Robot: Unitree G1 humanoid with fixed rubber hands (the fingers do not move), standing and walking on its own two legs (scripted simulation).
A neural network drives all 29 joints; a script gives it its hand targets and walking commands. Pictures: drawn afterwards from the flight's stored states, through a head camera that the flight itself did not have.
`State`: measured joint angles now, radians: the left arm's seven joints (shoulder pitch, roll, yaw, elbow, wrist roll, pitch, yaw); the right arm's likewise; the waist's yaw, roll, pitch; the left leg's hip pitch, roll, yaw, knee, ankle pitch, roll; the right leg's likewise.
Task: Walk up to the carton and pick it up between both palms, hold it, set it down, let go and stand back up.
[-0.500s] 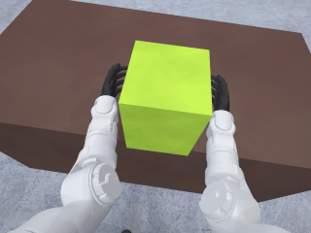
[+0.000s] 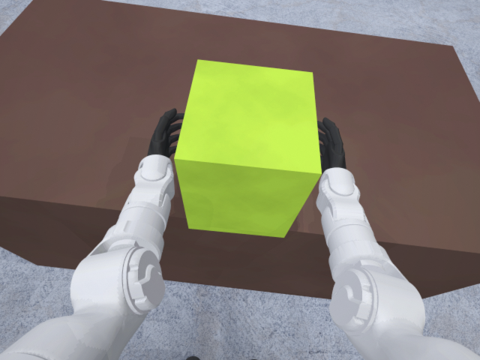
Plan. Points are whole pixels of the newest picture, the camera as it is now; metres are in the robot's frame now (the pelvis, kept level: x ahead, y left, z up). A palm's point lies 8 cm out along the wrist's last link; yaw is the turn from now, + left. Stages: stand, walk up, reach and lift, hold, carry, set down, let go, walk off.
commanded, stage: set down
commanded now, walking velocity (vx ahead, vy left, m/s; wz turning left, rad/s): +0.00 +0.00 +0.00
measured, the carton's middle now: (245, 157) +0.46 +0.00 +0.01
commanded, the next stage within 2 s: none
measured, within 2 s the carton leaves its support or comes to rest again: neither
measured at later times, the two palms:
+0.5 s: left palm (115, 139) +0.43 +0.22 +0.07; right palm (345, 149) +0.44 -0.16 +0.07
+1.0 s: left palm (105, 95) +0.44 +0.21 +0.16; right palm (365, 113) +0.44 -0.16 +0.16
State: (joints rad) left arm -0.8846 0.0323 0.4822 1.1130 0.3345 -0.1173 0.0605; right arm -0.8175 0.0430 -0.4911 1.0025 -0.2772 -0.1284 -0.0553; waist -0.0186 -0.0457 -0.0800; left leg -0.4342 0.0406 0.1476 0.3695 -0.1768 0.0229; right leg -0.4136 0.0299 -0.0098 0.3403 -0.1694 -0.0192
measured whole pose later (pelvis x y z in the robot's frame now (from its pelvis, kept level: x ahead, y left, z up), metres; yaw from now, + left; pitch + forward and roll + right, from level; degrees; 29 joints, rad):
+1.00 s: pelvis -0.03 -0.02 -0.01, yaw +4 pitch +19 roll -1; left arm -1.26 0.38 -0.12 1.44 -0.32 0.01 0.04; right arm -1.17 -0.22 -0.05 1.27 0.29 0.10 -0.13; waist -0.08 -0.03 -0.25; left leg -0.63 0.04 0.06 0.44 -0.14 0.00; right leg -0.58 0.03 -0.09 0.41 -0.16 -0.04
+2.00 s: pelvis -0.03 -0.01 +0.00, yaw +4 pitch +3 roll -1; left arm -0.61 0.25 0.07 0.78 -0.14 0.12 -0.01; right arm -0.61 -0.15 -0.01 0.83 0.29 0.07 -0.20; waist -0.02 -0.02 -0.05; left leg -0.28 0.04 0.07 0.40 -0.17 0.01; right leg -0.22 0.03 -0.08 0.33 -0.17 -0.03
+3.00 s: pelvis -0.01 -0.01 +0.00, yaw +4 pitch -1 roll +0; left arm 0.06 0.26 -0.05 0.59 -0.18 -0.27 -0.03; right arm 0.05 -0.08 0.02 0.68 0.16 -0.31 -0.08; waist 0.01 -0.03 0.00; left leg -0.21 0.03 0.07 0.44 -0.22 0.01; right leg -0.15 0.02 -0.08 0.40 -0.24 -0.03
